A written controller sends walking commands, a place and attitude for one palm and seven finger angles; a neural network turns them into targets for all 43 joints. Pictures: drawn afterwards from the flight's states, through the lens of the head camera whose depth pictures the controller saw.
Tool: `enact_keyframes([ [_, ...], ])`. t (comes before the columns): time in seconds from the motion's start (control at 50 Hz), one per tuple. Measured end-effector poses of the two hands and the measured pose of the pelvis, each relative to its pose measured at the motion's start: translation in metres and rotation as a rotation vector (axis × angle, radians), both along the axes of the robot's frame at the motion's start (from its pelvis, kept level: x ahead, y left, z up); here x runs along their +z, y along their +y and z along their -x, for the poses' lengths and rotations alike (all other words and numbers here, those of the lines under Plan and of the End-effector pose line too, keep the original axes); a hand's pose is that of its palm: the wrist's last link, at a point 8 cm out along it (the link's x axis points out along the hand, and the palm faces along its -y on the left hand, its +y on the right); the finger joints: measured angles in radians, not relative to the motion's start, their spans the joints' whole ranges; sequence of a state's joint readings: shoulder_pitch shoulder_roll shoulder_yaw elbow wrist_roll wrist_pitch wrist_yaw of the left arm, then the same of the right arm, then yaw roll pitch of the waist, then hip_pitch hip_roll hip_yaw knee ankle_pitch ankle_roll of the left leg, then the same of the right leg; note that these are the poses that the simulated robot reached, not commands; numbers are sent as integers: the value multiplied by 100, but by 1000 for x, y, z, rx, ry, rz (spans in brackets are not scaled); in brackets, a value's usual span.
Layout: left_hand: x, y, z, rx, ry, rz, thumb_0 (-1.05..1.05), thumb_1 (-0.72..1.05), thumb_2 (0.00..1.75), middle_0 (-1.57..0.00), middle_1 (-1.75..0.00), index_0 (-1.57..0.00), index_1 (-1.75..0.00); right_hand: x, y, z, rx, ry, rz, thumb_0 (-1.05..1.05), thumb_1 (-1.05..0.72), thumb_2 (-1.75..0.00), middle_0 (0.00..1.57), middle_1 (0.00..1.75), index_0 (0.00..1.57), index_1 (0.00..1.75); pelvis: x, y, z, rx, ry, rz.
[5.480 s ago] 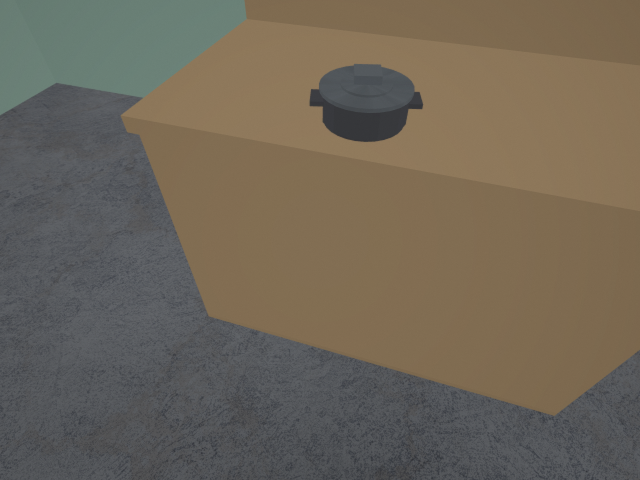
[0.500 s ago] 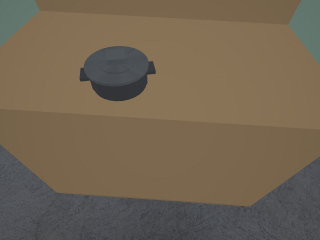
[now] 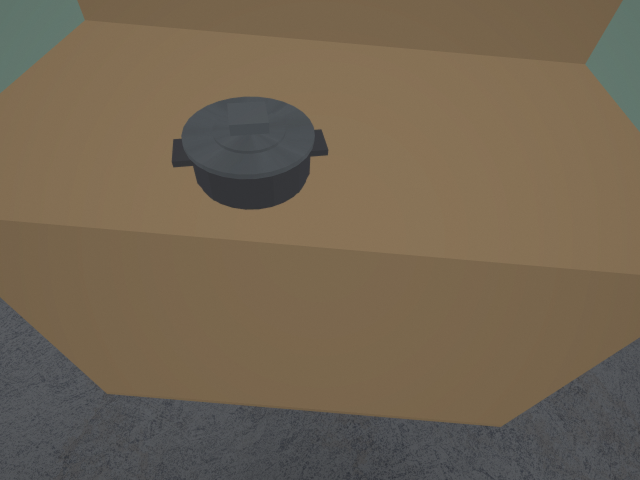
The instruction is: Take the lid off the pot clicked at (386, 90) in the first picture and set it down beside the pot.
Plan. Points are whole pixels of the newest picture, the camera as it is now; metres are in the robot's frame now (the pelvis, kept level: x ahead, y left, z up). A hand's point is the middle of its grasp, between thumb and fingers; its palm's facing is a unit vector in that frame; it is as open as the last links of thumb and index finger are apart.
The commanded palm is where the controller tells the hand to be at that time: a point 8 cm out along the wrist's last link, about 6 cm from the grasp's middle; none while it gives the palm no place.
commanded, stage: shuffle to correct the standing spot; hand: left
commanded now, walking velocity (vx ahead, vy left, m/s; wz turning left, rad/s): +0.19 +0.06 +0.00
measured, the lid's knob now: (248, 118) +0.53 +0.14 +0.17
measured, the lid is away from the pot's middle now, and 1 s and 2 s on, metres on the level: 0.00 0.00 0.00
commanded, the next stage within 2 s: come to a stop and stand still in 0.12 s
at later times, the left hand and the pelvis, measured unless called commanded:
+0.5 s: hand out of the picture +0.14 +0.17 -0.15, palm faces +0.08 -0.96 -0.25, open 7.2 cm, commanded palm none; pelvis +0.07 -0.03 +0.01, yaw +1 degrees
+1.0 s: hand out of the picture +0.07 +0.22 -0.16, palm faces +0.07 -0.98 -0.21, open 7.4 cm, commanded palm none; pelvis +0.04 +0.03 +0.01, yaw +2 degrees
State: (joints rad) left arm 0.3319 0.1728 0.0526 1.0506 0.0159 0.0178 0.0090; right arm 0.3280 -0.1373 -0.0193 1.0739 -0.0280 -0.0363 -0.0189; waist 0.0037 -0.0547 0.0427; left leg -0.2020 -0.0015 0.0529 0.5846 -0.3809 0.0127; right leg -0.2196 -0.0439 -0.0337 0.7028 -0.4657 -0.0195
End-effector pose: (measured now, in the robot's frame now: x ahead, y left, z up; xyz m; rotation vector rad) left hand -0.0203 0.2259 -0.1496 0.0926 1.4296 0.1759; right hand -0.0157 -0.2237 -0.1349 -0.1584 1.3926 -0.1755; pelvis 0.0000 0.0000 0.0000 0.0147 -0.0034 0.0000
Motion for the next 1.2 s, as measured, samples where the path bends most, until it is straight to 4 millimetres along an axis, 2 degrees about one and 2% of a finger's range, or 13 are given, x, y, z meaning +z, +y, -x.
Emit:
enact_keyframes([
  [0.08,8,5,-32,-24,-21,-20,1,91,90,-20,-30,-20,-30,5,10,10,-18,34,-18,0,-91,-89,19,30,20,30,5,-1,-10,15,13,-2],
  [0.18,26,-2,-103,-40,-174,-37,1,91,90,-19,-30,-19,-30,6,14,25,-18,141,-70,0,-91,-89,20,30,20,30,11,-9,-26,35,25,-3],
  [0.26,28,-15,-155,-65,-316,-63,1,91,90,-19,-30,-19,-30,-10,4,19,-26,186,-104,0,-91,-89,20,30,20,30,-2,-23,-45,48,15,-30],
  [0.3,28,-21,-166,-55,-347,-75,1,91,90,-19,-30,-19,-30,-17,-6,5,-18,191,-100,0,-91,-89,20,30,20,30,-5,-27,-51,57,-5,-19],
  [0.38,30,-30,-160,-41,-294,-71,1,91,90,-20,-30,-20,-30,-13,-25,-49,-9,99,-58,1,-91,-89,20,30,20,30,3,-29,-61,49,-15,-21],
  [0.46,33,-18,-152,-26,-247,-99,-1,94,90,-20,-30,-20,-30,-1,-36,-110,8,-49,-21,1,-91,-89,19,30,20,30,10,-29,-66,31,-7,-32],
  [0.54,29,0,-139,-32,-201,-106,0,93,90,-20,-30,-20,-30,11,-37,-162,41,-171,11,0,-91,-89,19,30,20,30,10,-21,-68,19,-8,-30],
  [0.62,19,20,-125,-25,-170,-100,0,92,90,-20,-30,-20,-30,22,-26,-197,81,-259,42,0,-91,-89,19,30,19,30,6,-7,-67,16,-12,-15],
  [0.68,4,37,-117,-12,-152,-83,1,92,90,-20,-30,-20,-30,25,-11,-209,106,-310,68,0,-91,-89,19,30,20,30,-3,8,-67,21,-16,11],
  [0.78,3,51,-106,15,-127,-66,1,91,90,-20,-30,-20,-30,32,19,-198,153,-289,57,0,-91,-89,19,30,20,30,4,22,-59,34,-17,25],
  [0.92,16,52,-90,10,-119,-48,1,91,90,-19,-30,-19,-30,26,47,-160,124,-230,-6,0,-91,-89,20,30,20,30,14,32,-46,36,9,27],
  [1.08,19,36,-66,-26,-104,-61,1,91,90,-20,-30,-19,-30,5,29,-97,29,-146,-29,-1,-92,-89,20,30,20,30,8,26,-25,25,2,-3],
  [1.2,16,24,-47,-25,-83,-30,1,91,90,-20,-30,-20,-30,3,11,-41,-18,-34,4,0,-93,-89,20,30,20,30,9,24,-21,21,-33,22],
])
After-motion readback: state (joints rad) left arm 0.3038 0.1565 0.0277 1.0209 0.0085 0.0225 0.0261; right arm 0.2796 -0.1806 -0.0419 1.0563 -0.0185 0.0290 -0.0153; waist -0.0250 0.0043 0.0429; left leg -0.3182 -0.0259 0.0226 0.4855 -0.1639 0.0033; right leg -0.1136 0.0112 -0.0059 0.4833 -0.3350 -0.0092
